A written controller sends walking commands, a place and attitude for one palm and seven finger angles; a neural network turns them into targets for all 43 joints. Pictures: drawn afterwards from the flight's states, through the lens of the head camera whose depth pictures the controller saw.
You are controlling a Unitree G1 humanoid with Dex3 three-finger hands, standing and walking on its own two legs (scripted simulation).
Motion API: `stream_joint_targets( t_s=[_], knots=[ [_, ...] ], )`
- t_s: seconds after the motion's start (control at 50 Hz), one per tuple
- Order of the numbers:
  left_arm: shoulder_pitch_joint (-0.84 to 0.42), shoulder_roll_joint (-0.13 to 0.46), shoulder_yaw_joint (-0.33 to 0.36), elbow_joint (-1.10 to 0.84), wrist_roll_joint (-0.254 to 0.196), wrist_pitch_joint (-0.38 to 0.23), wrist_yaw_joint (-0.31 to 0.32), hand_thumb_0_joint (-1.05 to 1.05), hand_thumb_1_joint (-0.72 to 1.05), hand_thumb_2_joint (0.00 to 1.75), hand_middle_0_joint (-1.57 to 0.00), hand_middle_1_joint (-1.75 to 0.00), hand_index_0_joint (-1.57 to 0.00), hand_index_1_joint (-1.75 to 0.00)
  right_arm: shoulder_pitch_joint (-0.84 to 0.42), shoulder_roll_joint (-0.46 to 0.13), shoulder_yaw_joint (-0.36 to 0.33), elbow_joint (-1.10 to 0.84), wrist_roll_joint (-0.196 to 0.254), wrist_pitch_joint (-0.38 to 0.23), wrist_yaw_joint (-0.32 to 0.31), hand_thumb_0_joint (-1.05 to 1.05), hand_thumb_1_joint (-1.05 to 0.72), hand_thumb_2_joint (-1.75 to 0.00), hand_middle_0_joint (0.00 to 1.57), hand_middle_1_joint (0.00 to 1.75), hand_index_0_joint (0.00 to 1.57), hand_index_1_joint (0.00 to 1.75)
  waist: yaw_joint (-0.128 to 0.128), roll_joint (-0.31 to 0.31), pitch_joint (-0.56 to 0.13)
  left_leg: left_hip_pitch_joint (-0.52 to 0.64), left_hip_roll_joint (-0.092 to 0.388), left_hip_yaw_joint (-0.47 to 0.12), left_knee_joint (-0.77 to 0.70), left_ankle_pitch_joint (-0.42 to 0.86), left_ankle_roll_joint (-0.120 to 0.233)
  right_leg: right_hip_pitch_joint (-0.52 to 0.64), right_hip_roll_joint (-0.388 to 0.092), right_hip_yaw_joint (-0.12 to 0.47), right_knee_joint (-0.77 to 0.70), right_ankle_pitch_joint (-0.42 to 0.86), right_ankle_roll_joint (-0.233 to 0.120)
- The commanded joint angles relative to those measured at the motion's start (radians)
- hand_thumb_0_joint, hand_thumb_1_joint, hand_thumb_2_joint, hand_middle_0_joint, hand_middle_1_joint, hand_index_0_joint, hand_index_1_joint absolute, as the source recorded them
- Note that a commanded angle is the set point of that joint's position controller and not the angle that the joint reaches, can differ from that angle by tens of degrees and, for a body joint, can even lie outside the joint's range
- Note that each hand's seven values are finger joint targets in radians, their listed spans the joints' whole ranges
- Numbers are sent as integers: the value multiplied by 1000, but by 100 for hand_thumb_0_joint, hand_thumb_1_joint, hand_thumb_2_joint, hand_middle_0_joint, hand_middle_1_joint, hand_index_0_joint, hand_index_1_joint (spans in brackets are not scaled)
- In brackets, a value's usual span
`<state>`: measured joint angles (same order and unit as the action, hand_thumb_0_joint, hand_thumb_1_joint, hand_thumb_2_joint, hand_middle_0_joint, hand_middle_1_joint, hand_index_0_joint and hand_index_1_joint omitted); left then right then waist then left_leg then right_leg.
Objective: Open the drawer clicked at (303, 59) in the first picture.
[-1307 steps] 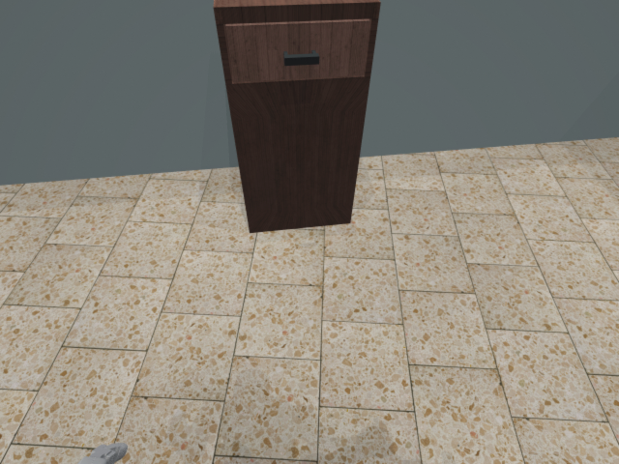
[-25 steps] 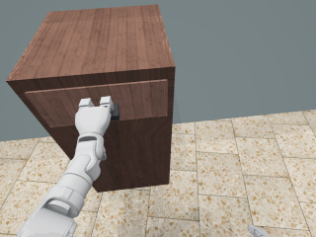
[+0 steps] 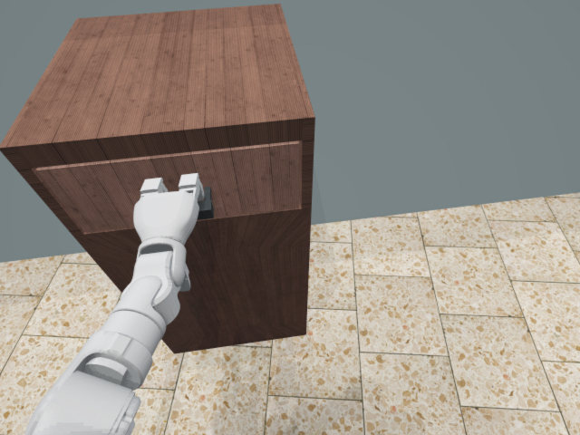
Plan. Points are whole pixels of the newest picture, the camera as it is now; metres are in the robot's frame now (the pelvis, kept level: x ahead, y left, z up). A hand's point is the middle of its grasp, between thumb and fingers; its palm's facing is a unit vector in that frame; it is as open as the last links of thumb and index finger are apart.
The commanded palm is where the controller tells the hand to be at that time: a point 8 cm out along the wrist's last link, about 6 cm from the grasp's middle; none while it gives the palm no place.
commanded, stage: lift the fingers back up to retry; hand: left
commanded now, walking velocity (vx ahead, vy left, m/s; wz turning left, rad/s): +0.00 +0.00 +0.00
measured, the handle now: (182, 203) +0.47 +0.20 +0.03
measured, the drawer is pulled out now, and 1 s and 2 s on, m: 0.00 0.00 0.00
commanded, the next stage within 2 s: re-aim the fingers above the handle in 0.80 s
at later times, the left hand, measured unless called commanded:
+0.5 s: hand (163, 218) +0.40 +0.20 +0.08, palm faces +0.06 -0.07 -1.00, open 13.9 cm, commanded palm +0.37 +0.20 +0.14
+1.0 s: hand (158, 223) +0.38 +0.20 +0.09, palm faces +0.04 -0.07 -1.00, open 13.8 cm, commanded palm +0.36 +0.21 +0.15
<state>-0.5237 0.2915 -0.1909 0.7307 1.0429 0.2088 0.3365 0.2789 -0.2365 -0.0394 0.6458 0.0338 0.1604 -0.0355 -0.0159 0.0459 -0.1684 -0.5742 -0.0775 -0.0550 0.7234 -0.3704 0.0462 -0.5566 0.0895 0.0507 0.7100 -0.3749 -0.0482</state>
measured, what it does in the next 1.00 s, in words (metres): stands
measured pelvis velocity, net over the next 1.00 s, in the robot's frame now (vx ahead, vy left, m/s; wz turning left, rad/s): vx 0.00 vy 0.00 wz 0.02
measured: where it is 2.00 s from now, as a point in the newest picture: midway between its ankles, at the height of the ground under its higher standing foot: outside the picture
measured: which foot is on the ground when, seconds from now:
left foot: down 0.00-1.00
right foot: down 0.00-1.00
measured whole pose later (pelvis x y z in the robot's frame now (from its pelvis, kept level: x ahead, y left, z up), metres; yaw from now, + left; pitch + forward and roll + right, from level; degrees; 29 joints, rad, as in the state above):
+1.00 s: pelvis +0.00 +0.00 +0.01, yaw +1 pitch +7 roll +0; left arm -0.44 0.36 -0.22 0.44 0.99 0.19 0.15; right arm 0.17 -0.23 -0.01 0.64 0.05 0.14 -0.05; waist 0.03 0.06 -0.10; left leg -0.39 -0.09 -0.07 0.60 -0.32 0.05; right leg -0.38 0.07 0.04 0.59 -0.33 -0.04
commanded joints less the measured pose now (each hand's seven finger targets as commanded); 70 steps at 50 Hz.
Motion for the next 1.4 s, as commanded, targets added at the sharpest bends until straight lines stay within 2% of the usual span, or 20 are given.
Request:
stream_joint_targets(
  t_s=[0.0, 0.08, 0.24, 0.36, 0.46, 0.6, 0.68, 0.72, 0.74, 0.78, 0.84, 0.94, 1.04, 1.12, 1.14, 1.2, 1.26, 1.3, 1.36, 1.38],
  knots=[
    [-272, 76, 11, -95, 13, -5, 24, 0, -50, 30, -30, -120, -30, -120, -26, -122, -42, -108, 1, -48, -2, 0, -90, -90, 20, 30, 20, 30, -12, -73, -208, 131, 31, 26, -59, 329, -2, 110, -29, -38, -78, 305, -9],
    [-355, 168, 72, -201, 3, 15, 45, 0, -50, 30, -30, -120, -30, -120, -38, -126, -45, -111, 2, -49, -7, 0, -90, -90, 20, 30, 20, 30, 2, -37, -322, 188, 27, 28, -68, 377, 2, 195, -32, -24, -79, 355, -8],
    [-359, 205, 94, -327, -10, 32, 27, 0, -50, 30, -30, -120, -30, -120, -78, -125, -40, -111, 4, -62, -12, 0, -90, -90, 20, 30, 20, 30, 12, -31, -335, 264, 33, 20, -96, 497, -2, 262, -33, -30, -99, 434, -7],
    [-289, 170, 56, -371, -26, 79, -30, 0, -50, 30, -30, -120, -30, -120, -118, -124, -30, -120, 10, -59, -3, 0, -90, -90, 20, 30, 20, 30, 19, -51, -271, 301, 36, 23, -123, 542, -3, 281, -35, -35, -126, 471, -2],
    [-302, 200, 52, -428, -38, 109, -100, 0, -50, 30, -30, -120, -30, -120, -166, -125, -18, -134, 15, -42, -11, 0, -90, -90, 20, 30, 20, 30, 21, -67, -243, 313, 30, 27, -152, 492, 0, 318, -43, -28, -151, 460, 1],
    [-348, 243, 60, -524, -43, 63, -167, 0, -50, 30, -30, -120, -30, -120, -203, -118, -4, -147, 14, -42, -27, 0, -90, -90, 20, 30, 20, 30, 28, -34, -246, 358, 27, 16, -171, 490, 1, 339, -49, -25, -167, 447, -3],
    [-273, 191, 29, -449, -49, 56, -193, 0, -50, 30, -30, -120, -30, -120, -198, -119, 1, -141, 18, -39, -21, 0, -90, -90, 20, 30, 20, 30, 22, -54, -153, 330, 32, 14, -178, 451, -7, 286, -45, -38, -181, 397, -5],
    [-286, 192, 27, -446, -46, 52, -199, 0, -50, 30, -30, -120, -30, -120, -196, -122, 1, -144, 16, -39, -19, 0, -90, -90, 20, 30, 20, 30, 25, -67, -158, 324, 31, 14, -182, 431, -8, 287, -47, -38, -184, 382, -6],
    [-288, 230, 60, -464, -44, 45, -199, 0, -50, 30, -30, -120, -30, -120, -199, -129, -2, -147, 14, -37, -20, 0, -90, -90, 20, 30, 20, 30, 31, -58, -180, 325, 31, 13, -183, 436, -10, 304, -48, -34, -182, 380, -9],
    [-320, 206, 34, -490, -45, 32, -196, 0, -50, 30, -30, -120, -30, -120, -204, -120, 1, -154, 15, -40, -20, 0, -90, -90, 20, 30, 20, 30, 29, -54, -199, 329, 25, 15, -172, 434, -4, 309, -51, -29, -177, 398, -7],
    [-366, 263, 85, -513, -39, -4, -176, 0, -50, 30, -30, -120, -30, -120, -190, -125, -5, -143, 10, -48, -28, 0, -90, -90, 20, 30, 20, 30, 30, -50, -233, 328, 24, 8, -172, 425, -6, 315, -49, -27, -172, 379, -9],
    [-366, 268, 100, -532, -30, -36, -125, 0, -50, 30, -30, -120, -30, -120, -181, -117, -11, -131, 8, -67, -28, 0, -90, -90, 20, 30, 20, 30, 45, 5, -282, 346, 20, 1, -164, 454, -16, 311, -43, -31, -157, 370, -15],
    [-361, 268, 105, -370, -42, 19, -115, 0, -50, 30, -30, -120, -30, -120, -169, -131, -5, -110, 17, -63, -32, 0, -90, -90, 20, 30, 20, 30, 32, -81, -193, 267, 22, 16, -189, 358, -11, 302, -46, -32, -184, 322, -5],
    [-378, 207, 41, -423, -54, 36, -138, 0, -50, 30, -30, -120, -30, -120, -169, -126, -12, -125, 16, -62, -27, 0, -90, -90, 20, 30, 20, 30, 26, -54, -267, 319, 21, 19, -174, 420, -4, 326, -51, -28, -172, 390, -3],
    [-351, 231, 64, -416, -56, 36, -147, 0, -50, 30, -30, -120, -30, -120, -162, -133, -15, -127, 15, -60, -26, 0, -90, -90, 20, 30, 20, 30, 30, -63, -278, 319, 22, 14, -173, 436, -5, 341, -50, -28, -171, 401, -5],
    [-328, 175, 15, -431, -64, 21, -171, 0, -50, 30, -30, -120, -30, -120, -162, -127, -13, -130, 16, -60, -25, 0, -90, -90, 20, 30, 20, 30, 18, -75, -241, 319, 24, 15, -167, 442, -1, 314, -50, -31, -171, 421, 1],
    [-317, 254, 84, -409, -53, 4, -166, 0, -50, 30, -30, -120, -30, -120, -158, -133, -9, -125, 15, -58, -28, 0, -90, -90, 20, 30, 20, 30, 30, -98, -204, 277, 23, 19, -178, 390, 2, 320, -52, -24, -177, 388, 1],
    [-356, 259, 90, -429, -39, -11, -148, 0, -50, 30, -30, -120, -30, -120, -164, -126, -8, -124, 16, -63, -30, 0, -90, -90, 20, 30, 20, 30, 34, -73, -202, 274, 21, 20, -176, 392, 0, 310, -51, -21, -173, 386, -3],
    [-353, 332, 164, -482, -27, -25, -106, 0, -50, 30, -30, -120, -30, -120, -161, -122, -12, -125, 10, -69, -27, 0, -90, -90, 20, 30, 20, 30, 61, -7, -281, 294, 20, 20, -174, 442, -6, 360, -50, -15, -154, 415, -10],
    [-363, 301, 140, -504, -24, -26, -94, 0, -50, 30, -30, -120, -30, -120, -164, -116, -14, -125, 10, -72, -26, 0, -90, -90, 20, 30, 20, 30, 56, 5, -288, 312, 20, 19, -167, 475, -8, 350, -48, -19, -150, 440, -12]
  ],
)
